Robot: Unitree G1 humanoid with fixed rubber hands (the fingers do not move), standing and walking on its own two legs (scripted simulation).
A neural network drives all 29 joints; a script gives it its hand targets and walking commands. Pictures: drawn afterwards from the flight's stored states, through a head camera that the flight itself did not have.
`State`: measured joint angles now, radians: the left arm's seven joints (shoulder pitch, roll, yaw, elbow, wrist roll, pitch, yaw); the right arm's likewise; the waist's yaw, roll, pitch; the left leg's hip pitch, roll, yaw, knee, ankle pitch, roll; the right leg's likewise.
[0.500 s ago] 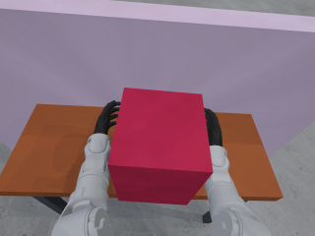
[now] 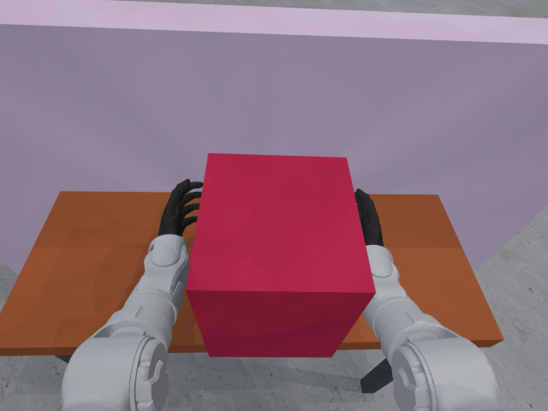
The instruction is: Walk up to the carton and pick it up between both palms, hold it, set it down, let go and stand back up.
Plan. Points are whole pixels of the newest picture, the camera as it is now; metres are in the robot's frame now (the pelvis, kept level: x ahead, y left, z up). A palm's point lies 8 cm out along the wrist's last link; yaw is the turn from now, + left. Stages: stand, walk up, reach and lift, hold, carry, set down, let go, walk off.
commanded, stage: set down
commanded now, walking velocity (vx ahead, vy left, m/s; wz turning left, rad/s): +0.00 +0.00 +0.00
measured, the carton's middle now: (274, 262) +0.35 +0.00 +0.02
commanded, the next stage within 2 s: none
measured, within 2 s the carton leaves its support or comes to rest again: neither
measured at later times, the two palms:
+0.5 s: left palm (157, 192) +0.40 +0.17 +0.12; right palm (408, 198) +0.40 -0.18 +0.12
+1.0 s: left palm (128, 161) +0.39 +0.18 +0.19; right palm (431, 171) +0.39 -0.18 +0.19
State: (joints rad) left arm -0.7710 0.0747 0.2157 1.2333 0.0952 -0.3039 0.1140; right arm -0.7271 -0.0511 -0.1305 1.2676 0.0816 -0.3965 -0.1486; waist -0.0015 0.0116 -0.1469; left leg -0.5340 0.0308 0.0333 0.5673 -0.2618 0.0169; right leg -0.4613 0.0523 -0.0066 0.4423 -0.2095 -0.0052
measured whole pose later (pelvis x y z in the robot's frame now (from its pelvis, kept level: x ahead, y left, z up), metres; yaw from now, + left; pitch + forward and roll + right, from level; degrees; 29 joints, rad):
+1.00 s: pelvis -0.01 -0.02 +0.01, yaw +1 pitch -2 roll -1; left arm -0.78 0.28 0.14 0.62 -0.09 0.46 0.00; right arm -0.80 -0.22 0.06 0.74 0.40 0.29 -0.24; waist -0.04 -0.04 -0.02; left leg -0.15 0.02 0.03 0.36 -0.18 0.00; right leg -0.09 0.05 -0.01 0.28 -0.15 -0.03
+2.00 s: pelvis +0.00 -0.01 +0.02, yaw +1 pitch -2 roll -1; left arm 0.15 0.21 0.00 0.08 -0.15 0.06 0.01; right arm 0.21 -0.11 0.00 0.06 0.16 0.00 -0.10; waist 0.03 -0.02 0.03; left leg -0.10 0.00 0.04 0.33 -0.19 0.02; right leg -0.07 0.03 0.00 0.29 -0.18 -0.02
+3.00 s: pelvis +0.01 -0.01 +0.02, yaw +0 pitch -4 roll +0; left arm 0.30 0.21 -0.04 0.39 -0.07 -0.07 0.02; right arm 0.29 -0.13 0.00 0.50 0.07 -0.22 -0.01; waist 0.04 -0.03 0.04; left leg -0.05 0.00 0.05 0.32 -0.20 0.01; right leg -0.03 0.03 0.02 0.30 -0.20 -0.02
